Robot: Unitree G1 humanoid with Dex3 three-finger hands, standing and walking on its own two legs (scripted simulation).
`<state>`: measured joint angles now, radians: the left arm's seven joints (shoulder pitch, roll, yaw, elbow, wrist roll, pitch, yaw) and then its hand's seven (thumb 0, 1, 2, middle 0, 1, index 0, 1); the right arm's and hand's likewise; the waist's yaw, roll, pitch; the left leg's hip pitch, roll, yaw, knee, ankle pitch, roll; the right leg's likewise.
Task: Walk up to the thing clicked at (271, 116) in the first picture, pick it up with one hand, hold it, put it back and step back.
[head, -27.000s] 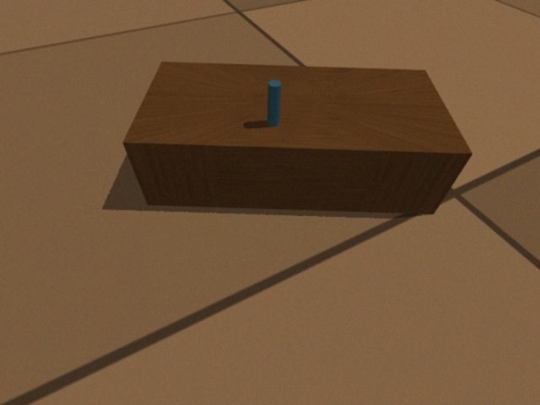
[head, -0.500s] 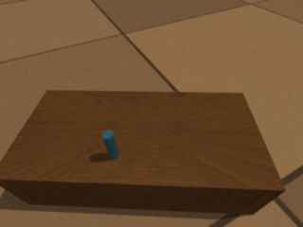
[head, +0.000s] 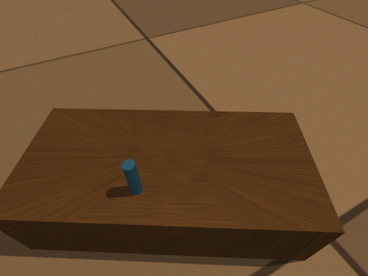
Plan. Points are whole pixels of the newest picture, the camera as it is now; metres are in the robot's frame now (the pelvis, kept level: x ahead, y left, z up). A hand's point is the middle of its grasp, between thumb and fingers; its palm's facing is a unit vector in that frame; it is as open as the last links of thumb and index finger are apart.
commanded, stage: stand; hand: left
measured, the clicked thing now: (132, 178) +0.52 +0.22 -0.30
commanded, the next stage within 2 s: none
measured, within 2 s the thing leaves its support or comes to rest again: neither
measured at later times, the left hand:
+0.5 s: hand out of the picture +0.08 +0.25 -0.15, palm faces -0.01 -0.93 -0.36, open 7.4 cm
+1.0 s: hand out of the picture +0.08 +0.25 -0.15, palm faces -0.02 -0.94 -0.35, open 7.3 cm
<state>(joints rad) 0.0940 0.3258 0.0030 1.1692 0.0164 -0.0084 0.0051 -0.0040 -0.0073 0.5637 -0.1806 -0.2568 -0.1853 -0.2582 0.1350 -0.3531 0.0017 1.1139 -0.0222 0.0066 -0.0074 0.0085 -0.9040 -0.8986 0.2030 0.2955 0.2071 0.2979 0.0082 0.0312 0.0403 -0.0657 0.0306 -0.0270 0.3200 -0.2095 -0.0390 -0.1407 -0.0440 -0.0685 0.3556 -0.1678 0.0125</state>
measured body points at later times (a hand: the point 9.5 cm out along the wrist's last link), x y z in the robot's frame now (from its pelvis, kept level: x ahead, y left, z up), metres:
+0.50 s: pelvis +0.00 +0.00 +0.00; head +0.01 -0.01 +0.45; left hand +0.08 +0.30 -0.13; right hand +0.07 -0.30 -0.14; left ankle -0.02 +0.15 -0.75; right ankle +0.02 -0.12 -0.75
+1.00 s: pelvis +0.01 +0.00 +0.00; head +0.01 -0.01 +0.45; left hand +0.09 +0.30 -0.13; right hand +0.07 -0.30 -0.14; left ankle -0.02 +0.15 -0.75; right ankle +0.02 -0.12 -0.75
